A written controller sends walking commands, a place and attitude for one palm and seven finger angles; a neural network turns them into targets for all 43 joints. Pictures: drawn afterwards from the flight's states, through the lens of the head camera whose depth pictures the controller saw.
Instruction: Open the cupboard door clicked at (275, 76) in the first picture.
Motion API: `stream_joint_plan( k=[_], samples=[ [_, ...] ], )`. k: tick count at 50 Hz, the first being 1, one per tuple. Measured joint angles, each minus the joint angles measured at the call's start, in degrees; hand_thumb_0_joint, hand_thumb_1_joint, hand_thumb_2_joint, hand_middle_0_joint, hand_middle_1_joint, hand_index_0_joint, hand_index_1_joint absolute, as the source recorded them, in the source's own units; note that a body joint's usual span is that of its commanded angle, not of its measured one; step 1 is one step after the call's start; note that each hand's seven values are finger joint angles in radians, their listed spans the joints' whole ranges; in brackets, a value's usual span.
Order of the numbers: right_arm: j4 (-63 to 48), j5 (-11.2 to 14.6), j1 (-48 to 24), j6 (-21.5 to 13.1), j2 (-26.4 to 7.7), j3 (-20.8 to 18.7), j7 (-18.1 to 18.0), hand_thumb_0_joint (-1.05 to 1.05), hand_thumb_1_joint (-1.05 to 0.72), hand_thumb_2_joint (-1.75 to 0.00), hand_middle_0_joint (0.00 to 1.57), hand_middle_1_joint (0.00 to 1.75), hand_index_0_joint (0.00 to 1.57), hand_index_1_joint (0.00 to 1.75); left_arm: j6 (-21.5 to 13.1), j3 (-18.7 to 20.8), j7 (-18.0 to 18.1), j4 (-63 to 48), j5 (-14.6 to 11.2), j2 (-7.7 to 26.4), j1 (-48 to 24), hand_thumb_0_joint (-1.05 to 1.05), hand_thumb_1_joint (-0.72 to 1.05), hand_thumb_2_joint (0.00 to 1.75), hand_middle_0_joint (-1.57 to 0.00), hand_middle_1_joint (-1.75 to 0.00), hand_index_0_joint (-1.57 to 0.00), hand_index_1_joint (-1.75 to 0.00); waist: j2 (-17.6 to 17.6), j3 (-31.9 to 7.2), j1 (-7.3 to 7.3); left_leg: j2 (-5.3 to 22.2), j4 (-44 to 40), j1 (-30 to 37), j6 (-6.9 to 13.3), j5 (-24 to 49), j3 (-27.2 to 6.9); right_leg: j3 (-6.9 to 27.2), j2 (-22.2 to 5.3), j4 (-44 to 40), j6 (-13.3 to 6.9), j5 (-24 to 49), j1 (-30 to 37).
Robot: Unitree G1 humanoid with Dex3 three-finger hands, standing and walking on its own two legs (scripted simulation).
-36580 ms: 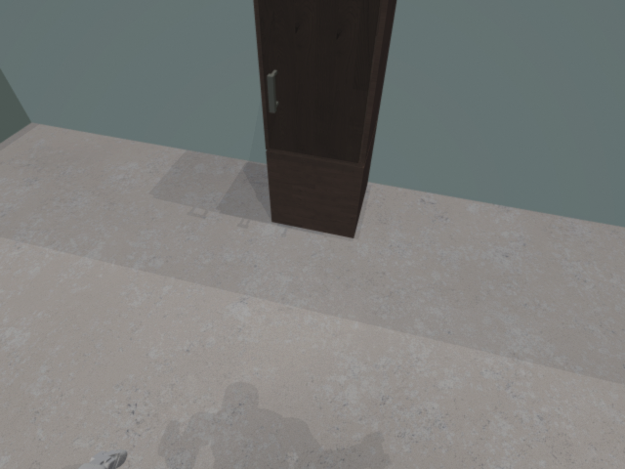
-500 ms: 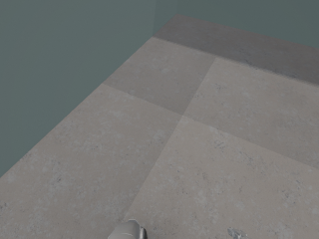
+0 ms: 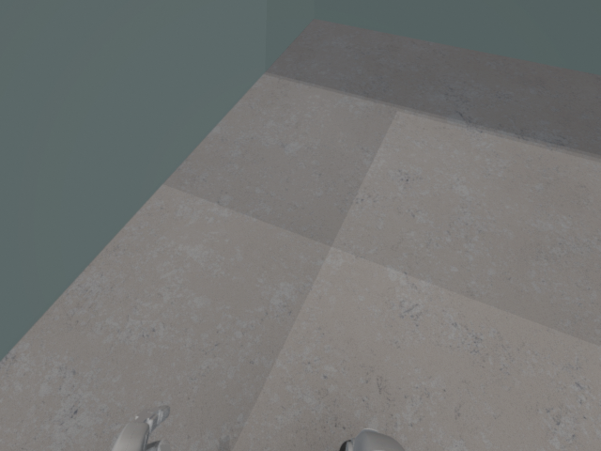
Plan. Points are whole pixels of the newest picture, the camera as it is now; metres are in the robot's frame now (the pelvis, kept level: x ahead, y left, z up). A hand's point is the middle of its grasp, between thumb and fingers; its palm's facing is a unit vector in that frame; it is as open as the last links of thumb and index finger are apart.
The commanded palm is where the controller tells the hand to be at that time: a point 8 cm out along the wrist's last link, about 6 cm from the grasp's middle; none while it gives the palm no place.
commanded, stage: turn to face it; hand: left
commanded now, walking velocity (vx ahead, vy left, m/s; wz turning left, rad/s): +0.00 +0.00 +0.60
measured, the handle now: out of the picture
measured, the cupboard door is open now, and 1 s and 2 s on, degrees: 53 53 53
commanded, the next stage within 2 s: none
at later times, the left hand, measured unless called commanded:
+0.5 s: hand out of the picture +0.08 +0.24 -0.17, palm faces +0.33 -0.92 -0.23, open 7.4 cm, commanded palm none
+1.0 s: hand out of the picture +0.09 +0.14 -0.13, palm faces +0.58 -0.77 -0.27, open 7.3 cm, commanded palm none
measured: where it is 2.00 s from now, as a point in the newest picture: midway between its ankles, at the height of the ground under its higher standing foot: (341, 449)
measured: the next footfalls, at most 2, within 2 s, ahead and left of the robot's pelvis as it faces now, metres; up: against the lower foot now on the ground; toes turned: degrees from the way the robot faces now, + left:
left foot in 0.34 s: +0.09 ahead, +0.13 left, +0.00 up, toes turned +21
right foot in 0.76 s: +0.19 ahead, -0.12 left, +0.00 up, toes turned +24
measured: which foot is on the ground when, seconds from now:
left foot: up 0.00-0.32, down 0.34-0.76, up 0.78-1.00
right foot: down 0.00-0.34, up 0.36-0.74, down 0.76-1.00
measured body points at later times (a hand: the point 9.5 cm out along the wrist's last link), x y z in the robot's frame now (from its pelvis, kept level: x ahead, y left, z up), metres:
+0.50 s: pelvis +0.07 +0.01 +0.01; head +0.12 +0.06 +0.45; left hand +0.07 +0.29 -0.15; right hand +0.25 -0.21 -0.11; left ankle +0.05 +0.11 -0.72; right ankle +0.07 -0.14 -0.63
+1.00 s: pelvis +0.13 -0.06 +0.02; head +0.20 -0.05 +0.46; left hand +0.06 +0.18 -0.11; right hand +0.35 -0.24 -0.14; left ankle +0.02 +0.05 -0.63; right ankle +0.15 -0.14 -0.72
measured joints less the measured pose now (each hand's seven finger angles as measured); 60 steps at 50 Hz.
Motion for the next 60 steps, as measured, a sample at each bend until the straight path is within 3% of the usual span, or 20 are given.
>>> stream_joint_plan(
  k=[3, 6, 12, 16, 17, 18, 20, 23, 25, 30, 35, 37, 38, 41, 44, 46, 49, 53, 60],
  samples=[
    [-0.98, 0.28, -2.78, 1.46, -0.66, -0.58, 0.00, 0.01, -0.91, -0.90, 0.20, 0.30, 0.20, 0.30, 0.08, -0.64, 0.91, -1.42, -0.26, -1.64, -0.72, 0.00, 0.92, 0.90, -0.20, -0.29, -0.20, -0.30, -0.08, 1.00, -0.18, 0.02, 19.22, -8.80, -0.70, -1.73, -0.19, -2.76, -1.00, -0.98, -0.37, -0.94, 2.96],
    [-2.95, -0.02, -6.32, 2.68, -1.59, -1.10, 0.45, 0.01, -0.91, -0.90, 0.20, 0.30, 0.20, 0.30, 0.92, -0.97, 1.47, -1.71, -0.17, -3.05, 0.43, 0.00, 0.91, 0.90, -0.20, -0.30, -0.20, -0.30, -1.11, 0.12, 0.20, 1.42, 22.98, -14.39, -1.44, 1.56, 0.93, -5.06, -1.57, -4.17, -0.39, -0.83, 6.05],
    [-8.04, -0.50, -12.92, 3.37, -3.41, -2.26, 1.33, 0.01, -0.92, -0.90, 0.20, 0.30, 0.20, 0.30, 2.07, 0.26, 1.82, -1.72, 0.15, -2.49, 2.31, -0.02, 0.94, 0.90, -0.21, -0.30, -0.20, -0.30, -2.96, -1.65, 1.38, 3.29, 11.35, -16.49, -2.11, 6.68, 2.82, -9.76, -2.58, -5.98, 0.41, -2.17, 9.23],
    [-11.40, -0.66, -15.67, 3.02, -4.58, -2.57, 1.77, 0.00, -0.92, -0.90, 0.20, 0.30, 0.20, 0.30, 3.16, 0.82, 1.28, -1.62, 0.39, -0.83, 3.57, -0.02, 0.93, 0.90, -0.21, -0.30, -0.20, -0.30, -3.98, -1.83, 2.29, 2.85, -0.89, -11.83, -1.70, 10.06, 4.34, -12.26, -4.31, -1.19, 1.74, -5.91, 8.85],
    [-12.47, -0.74, -15.69, 2.64, -5.30, -2.57, 1.96, 0.00, -0.92, -0.90, 0.20, 0.30, 0.20, 0.30, 3.54, 0.90, 1.11, -1.79, 0.27, -0.62, 4.36, -0.01, 0.92, 0.90, -0.21, -0.30, -0.20, -0.30, -3.47, -2.36, 2.47, 2.74, -5.39, -9.90, -0.71, 12.28, 3.97, -12.77, -4.65, 1.36, 2.27, -7.50, 7.99],
    [-13.10, -0.91, -15.98, 2.09, -5.50, -2.73, 1.90, 0.00, -0.92, -0.90, 0.20, 0.30, 0.20, 0.30, 4.16, 1.03, 0.99, -1.72, 0.06, -0.12, 4.65, -0.01, 0.92, 0.90, -0.21, -0.30, -0.20, -0.30, -3.52, -2.68, 2.29, 2.24, -5.03, -10.67, 1.12, 11.28, 3.49, -11.45, -4.82, 5.83, 3.62, -12.23, 5.92],
    [-13.79, -1.10, -16.59, 1.46, -5.15, -2.28, 1.48, 0.00, -0.92, -0.90, 0.20, 0.30, 0.20, 0.30, 5.74, 1.29, 0.94, -1.59, 0.08, 1.34, 4.44, -0.01, 0.92, 0.90, -0.21, -0.30, -0.20, -0.30, -4.32, -1.94, 2.66, 1.37, -3.26, -11.55, 3.04, 9.69, 2.99, -4.35, -3.00, 17.20, 4.82, -17.70, 0.85],
    [-14.22, -1.09, -15.76, 1.16, -4.69, -1.50, 0.64, 0.00, -0.91, -0.90, 0.20, 0.30, 0.20, 0.30, 6.40, 1.78, 0.78, -1.32, 0.28, 2.53, 3.74, 0.00, 0.91, 0.90, -0.20, -0.30, -0.20, -0.30, -3.92, -1.36, 3.08, 0.55, -6.66, -10.44, 2.74, 11.40, 1.34, 1.71, -0.55, 28.90, 6.05, -14.45, -4.76],
    [-13.93, -0.96, -15.10, 1.26, -4.52, -1.05, 0.32, 0.00, -0.91, -0.90, 0.20, 0.30, 0.20, 0.30, 6.32, 1.80, 0.59, -1.70, 0.15, 2.89, 3.52, 0.00, 0.91, 0.90, -0.20, -0.30, -0.20, -0.30, -3.23, -1.02, 3.46, -0.03, -10.09, -9.00, 2.69, 13.20, 0.30, 4.08, 0.08, 31.58, 6.70, -11.15, -6.64],
    [-12.77, -0.89, -13.45, 1.57, -4.10, -0.57, 0.41, 0.00, -0.91, -0.90, 0.20, 0.30, 0.21, 0.30, 6.12, 1.58, 0.63, -2.92, -0.34, 3.23, 3.37, 0.00, 0.91, 0.90, -0.20, -0.30, -0.19, -0.30, -1.40, -0.60, 3.76, -0.92, -15.57, -6.39, 1.99, 15.88, -2.53, 6.81, 0.67, 25.86, 7.47, -8.97, -5.89],
    [-11.96, -1.07, -12.67, 2.63, -4.23, -1.14, 0.80, 0.00, -0.91, -0.90, 0.21, 0.30, 0.21, 0.30, 6.03, 1.01, 0.73, -3.93, -0.88, 2.70, 2.29, 0.00, 0.91, 0.90, -0.20, -0.30, -0.19, -0.30, 0.48, 0.04, 2.86, -1.40, -15.19, -6.50, 0.13, 15.82, -6.08, 6.80, 2.13, 11.13, 6.99, -10.56, -0.15],
    [-11.72, -0.88, -12.57, 3.25, -4.65, -1.61, 0.87, 0.00, -0.91, -0.90, 0.21, 0.30, 0.21, 0.30, 5.34, 0.66, 0.65, -4.56, -1.05, 2.25, 2.19, 0.00, 0.91, 0.90, -0.20, -0.30, -0.19, -0.30, 1.24, 0.09, 2.56, -1.73, -13.20, -7.45, -0.98, 14.90, -7.63, 6.13, 3.03, 2.14, 6.53, -6.75, 3.94],
    [-11.67, -0.59, -12.41, 3.55, -4.96, -1.92, 0.94, 0.00, -0.91, -0.90, 0.21, 0.30, 0.21, 0.30, 4.68, 0.45, 0.66, -4.98, -0.91, 2.05, 2.50, 0.00, 0.91, 0.90, -0.20, -0.30, -0.20, -0.30, 1.40, -0.18, 2.61, -2.12, -11.25, -8.41, -1.32, 13.95, -8.22, 5.63, 2.99, -2.31, 5.06, -4.36, 5.96],
    [-10.80, -0.35, -13.66, 4.70, -6.64, -3.14, 1.08, 0.01, -0.91, -0.90, 0.21, 0.30, 0.21, 0.30, 3.69, -0.54, 1.13, -4.99, -0.34, -0.01, 2.89, 0.00, 0.91, 0.90, -0.20, -0.30, -0.20, -0.30, 2.90, 0.80, 2.14, -3.18, 6.80, -13.92, -1.45, 2.21, -7.54, 2.98, 2.37, -1.05, 0.45, -6.48, 7.12],
    [-10.37, -0.53, -14.62, 5.48, -7.54, -3.80, 1.59, 0.01, -0.91, -0.90, 0.20, 0.30, 0.20, 0.30, 3.97, -1.11, 1.58, -4.87, -0.41, -1.65, 4.32, 0.00, 0.90, 0.90, -0.20, -0.30, -0.20, -0.30, 2.45, 0.77, 1.68, -2.51, 21.29, -17.85, -2.31, 4.08, -4.44, 0.70, 1.07, -3.97, -0.36, -6.21, 9.82],
    [-10.46, -0.55, -15.19, 5.63, -7.60, -3.82, 1.91, 0.01, -0.91, -0.90, 0.20, 0.30, 0.20, 0.30, 3.96, -1.31, 1.64, -4.66, -0.41, -2.28, 5.12, 0.00, 0.90, 0.90, -0.20, -0.30, -0.20, -0.30, 1.49, 0.72, 1.40, -1.51, 23.58, -18.42, -3.03, 5.99, -2.98, -0.82, 0.34, -6.06, -0.58, -5.48, 11.25],
    [-10.56, -0.49, -15.91, 5.74, -7.40, -3.66, 2.16, 0.01, -0.91, -0.90, 0.20, 0.30, 0.20, 0.30, 3.64, -1.36, 1.68, -4.48, -0.38, -2.90, 5.93, 0.00, 0.90, 0.90, -0.21, -0.30, -0.20, -0.30, 0.08, 0.88, 1.51, -0.32, 19.99, -17.21, -3.77, 6.91, -1.76, -3.50, -0.49, -8.12, -0.97, -5.07, 12.92],
    [-10.53, -0.50, -17.50, 5.97, -7.16, -3.30, 2.25, 0.01, -0.91, -0.90, 0.20, 0.30, 0.20, 0.30, 3.13, -0.94, 1.70, -4.45, -0.17, -2.28, 6.82, 0.00, 0.92, 0.90, -0.21, -0.30, -0.20, -0.30, -0.96, 1.44, 2.70, 0.49, 11.90, -14.38, -3.81, 6.23, -0.40, -7.15, -1.11, -8.12, -1.21, -5.95, 13.96],
    [-12.66, -0.39, -21.11, 4.78, -5.99, -2.18, 2.36, 0.01, -0.91, -0.90, 0.20, 0.30, 0.20, 0.30, 3.51, 0.15, 1.31, -2.99, 0.11, 0.40, 9.12, 0.00, 0.91, 0.90, -0.21, -0.30, -0.20, -0.30, -3.04, 2.20, 4.69, -0.58, -5.43, -7.02, -1.49, 8.06, 3.51, -12.11, -3.24, -1.74, -0.21, -10.49, 13.05]
  ],
)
